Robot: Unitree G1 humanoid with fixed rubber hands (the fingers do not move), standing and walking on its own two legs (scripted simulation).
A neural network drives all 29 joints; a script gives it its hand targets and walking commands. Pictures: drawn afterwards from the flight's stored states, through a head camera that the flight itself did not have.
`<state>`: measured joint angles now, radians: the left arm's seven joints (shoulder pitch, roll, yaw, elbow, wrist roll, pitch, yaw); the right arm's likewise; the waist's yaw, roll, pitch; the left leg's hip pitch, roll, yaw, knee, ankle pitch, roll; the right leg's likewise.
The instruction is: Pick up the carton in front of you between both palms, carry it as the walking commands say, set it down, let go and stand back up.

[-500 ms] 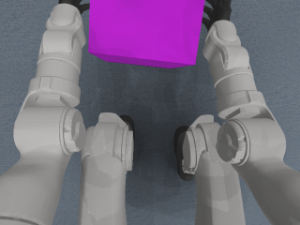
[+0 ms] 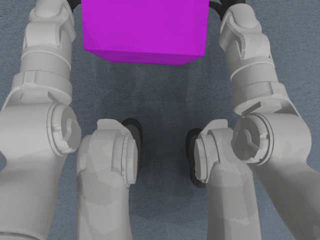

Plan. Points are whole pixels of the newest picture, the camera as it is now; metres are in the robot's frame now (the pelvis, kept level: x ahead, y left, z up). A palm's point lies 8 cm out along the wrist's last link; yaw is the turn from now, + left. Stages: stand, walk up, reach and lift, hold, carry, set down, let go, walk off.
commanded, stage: set down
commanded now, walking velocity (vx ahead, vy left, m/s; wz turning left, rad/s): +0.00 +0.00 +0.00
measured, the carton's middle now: (147, 13) +0.54 +0.08 -0.24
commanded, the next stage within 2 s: let go in 1.66 s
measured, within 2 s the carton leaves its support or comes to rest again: neither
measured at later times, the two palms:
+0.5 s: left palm (60, 17) +0.51 +0.25 -0.20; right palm (244, 21) +0.53 -0.13 -0.19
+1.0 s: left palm out of the picture +0.53 +0.27 -0.05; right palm out of the picture +0.55 -0.11 -0.04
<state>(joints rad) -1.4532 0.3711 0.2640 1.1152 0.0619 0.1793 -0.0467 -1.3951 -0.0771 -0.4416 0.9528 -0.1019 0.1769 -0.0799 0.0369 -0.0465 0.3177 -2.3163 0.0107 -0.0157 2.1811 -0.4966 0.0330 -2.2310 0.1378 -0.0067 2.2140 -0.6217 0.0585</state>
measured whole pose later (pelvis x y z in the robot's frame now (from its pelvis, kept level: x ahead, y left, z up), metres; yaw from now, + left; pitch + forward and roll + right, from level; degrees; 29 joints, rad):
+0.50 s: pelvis +0.00 +0.00 +0.00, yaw +1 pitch +33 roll -3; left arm -1.45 0.47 0.15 1.25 -0.13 0.01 0.02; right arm -1.39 -0.24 -0.20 1.09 0.11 0.06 -0.13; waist 0.02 -0.04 0.46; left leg -2.26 0.01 -0.01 2.21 -0.52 0.03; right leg -2.17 0.13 0.00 2.25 -0.65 0.06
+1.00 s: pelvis +0.01 +0.00 +0.07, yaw +1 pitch +42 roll -4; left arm -1.30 0.44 0.20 1.05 -0.09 0.12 -0.02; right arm -1.23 -0.17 -0.25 0.88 0.08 0.15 -0.18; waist 0.02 -0.03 0.11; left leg -2.18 -0.02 -0.04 1.94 -0.49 0.01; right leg -2.09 0.10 -0.02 1.97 -0.61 0.03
